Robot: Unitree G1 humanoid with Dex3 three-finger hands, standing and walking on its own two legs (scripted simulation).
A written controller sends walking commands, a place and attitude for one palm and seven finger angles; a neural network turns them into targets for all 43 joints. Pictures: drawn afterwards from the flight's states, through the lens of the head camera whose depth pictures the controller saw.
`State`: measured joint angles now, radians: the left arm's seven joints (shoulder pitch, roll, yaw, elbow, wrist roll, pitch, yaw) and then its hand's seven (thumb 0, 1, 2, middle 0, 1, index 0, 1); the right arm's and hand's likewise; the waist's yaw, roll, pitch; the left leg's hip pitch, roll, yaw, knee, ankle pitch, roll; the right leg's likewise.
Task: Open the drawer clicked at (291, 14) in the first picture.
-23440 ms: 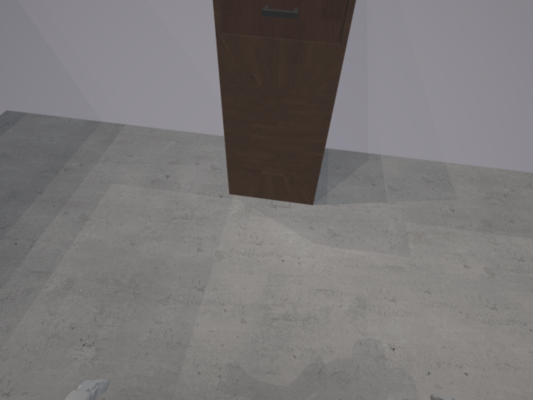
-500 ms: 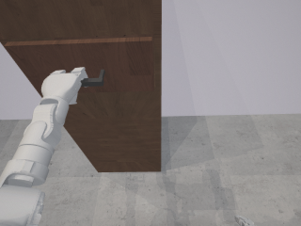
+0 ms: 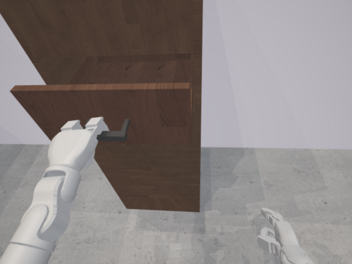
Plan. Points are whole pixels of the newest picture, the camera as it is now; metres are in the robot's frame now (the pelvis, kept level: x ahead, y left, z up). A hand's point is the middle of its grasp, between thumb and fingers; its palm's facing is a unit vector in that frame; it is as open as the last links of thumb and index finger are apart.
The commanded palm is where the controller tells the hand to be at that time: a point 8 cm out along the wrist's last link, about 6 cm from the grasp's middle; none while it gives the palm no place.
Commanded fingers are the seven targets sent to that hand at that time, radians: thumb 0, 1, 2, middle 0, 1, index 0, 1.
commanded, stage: pull the drawer open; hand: left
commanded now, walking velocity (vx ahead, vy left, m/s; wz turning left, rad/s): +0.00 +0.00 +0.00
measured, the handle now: (105, 129) +0.37 +0.21 +0.13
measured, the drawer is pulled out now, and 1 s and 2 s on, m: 0.13 0.30 0.30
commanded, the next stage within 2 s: open the thumb to release the handle in 0.96 s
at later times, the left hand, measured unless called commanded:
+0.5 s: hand (67, 210) +0.19 +0.23 +0.10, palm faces +0.04 -0.12 -0.99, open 5.6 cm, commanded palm +0.13 +0.23 +0.16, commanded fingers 0.00 0.90 0.90 -0.40 -1.35 -0.40 -1.35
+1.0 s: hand (51, 245) +0.13 +0.23 +0.10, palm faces +0.04 -0.12 -0.99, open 5.7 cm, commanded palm +0.07 +0.23 +0.16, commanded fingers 0.00 0.90 0.90 -0.40 -1.35 -0.40 -1.35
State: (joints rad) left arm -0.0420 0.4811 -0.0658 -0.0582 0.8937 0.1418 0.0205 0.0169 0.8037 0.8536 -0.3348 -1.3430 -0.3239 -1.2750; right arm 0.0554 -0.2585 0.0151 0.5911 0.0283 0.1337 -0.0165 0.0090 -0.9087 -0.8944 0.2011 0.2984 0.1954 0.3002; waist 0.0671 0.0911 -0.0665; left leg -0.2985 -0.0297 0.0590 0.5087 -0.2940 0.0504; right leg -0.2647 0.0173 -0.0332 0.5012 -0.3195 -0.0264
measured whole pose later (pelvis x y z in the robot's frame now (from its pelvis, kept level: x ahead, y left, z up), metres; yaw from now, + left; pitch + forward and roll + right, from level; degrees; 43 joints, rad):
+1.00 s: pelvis -0.02 +0.00 -0.01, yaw -3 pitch +2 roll -1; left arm 0.77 0.53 0.05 -0.62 0.84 0.09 0.20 0.01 0.79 0.85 -0.34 -1.30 -0.33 -1.24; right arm 0.11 -0.28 0.05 0.50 0.01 0.12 -0.01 0.01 -0.91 -0.89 0.20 0.30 0.20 0.30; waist 0.09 0.11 -0.06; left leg -0.30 0.01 0.09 0.59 -0.32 0.04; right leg -0.27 0.05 0.00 0.55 -0.31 -0.03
